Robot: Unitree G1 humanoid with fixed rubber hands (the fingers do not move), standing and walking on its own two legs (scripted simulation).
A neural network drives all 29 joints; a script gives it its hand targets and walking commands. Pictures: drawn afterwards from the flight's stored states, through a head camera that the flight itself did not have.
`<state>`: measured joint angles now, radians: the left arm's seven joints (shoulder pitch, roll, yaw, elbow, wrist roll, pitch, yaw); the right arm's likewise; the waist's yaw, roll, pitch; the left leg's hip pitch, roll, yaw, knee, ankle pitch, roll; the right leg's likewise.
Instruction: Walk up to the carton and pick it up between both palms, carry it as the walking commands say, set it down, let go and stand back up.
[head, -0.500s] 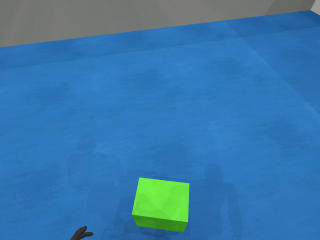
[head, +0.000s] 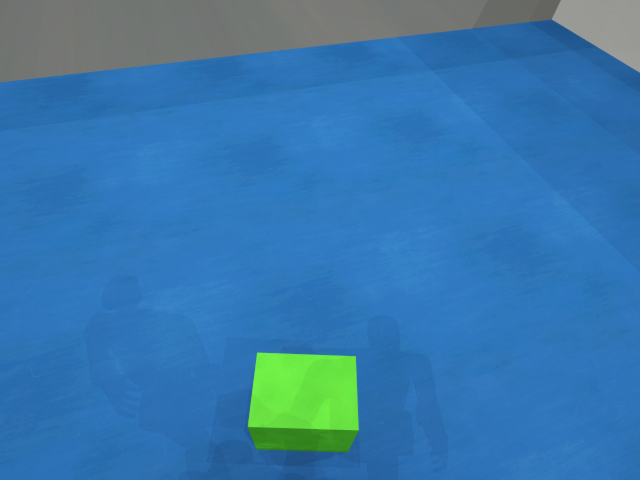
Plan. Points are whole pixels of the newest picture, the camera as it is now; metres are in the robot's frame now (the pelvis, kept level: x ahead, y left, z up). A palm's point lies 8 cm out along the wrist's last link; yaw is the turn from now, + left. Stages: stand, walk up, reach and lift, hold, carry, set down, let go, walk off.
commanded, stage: walk up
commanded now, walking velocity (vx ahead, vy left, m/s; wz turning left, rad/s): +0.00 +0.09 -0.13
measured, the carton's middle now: (304, 404) +0.41 +0.02 -0.65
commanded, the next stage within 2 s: stand in 1.40 s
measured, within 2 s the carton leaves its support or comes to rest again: neither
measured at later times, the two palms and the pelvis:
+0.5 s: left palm out of the picture -0.01 +0.28 -0.15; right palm out of the picture +0.06 -0.21 -0.14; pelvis +0.00 +0.03 -0.01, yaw +0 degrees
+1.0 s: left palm out of the picture +0.02 +0.25 -0.15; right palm out of the picture +0.01 -0.19 -0.15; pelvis +0.03 +0.03 +0.00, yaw +0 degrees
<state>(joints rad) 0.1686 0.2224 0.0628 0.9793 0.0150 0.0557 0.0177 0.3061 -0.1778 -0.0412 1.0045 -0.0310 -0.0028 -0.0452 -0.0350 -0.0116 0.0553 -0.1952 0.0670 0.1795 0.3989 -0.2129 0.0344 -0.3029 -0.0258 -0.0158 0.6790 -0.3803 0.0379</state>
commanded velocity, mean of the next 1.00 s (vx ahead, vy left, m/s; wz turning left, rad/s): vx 0.00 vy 0.05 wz -0.01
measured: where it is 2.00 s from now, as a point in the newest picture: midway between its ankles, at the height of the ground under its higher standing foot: outside the picture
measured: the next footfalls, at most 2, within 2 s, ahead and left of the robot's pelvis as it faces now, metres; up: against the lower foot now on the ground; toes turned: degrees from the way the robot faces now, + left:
right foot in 0.08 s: +0.04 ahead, -0.10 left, +0.00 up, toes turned +0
left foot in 0.44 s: +0.05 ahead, +0.15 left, +0.00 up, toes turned +1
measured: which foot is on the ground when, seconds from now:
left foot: down 0.00-0.08, up 0.10-0.42, down 0.44-1.00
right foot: up 0.00-0.06, down 0.08-1.00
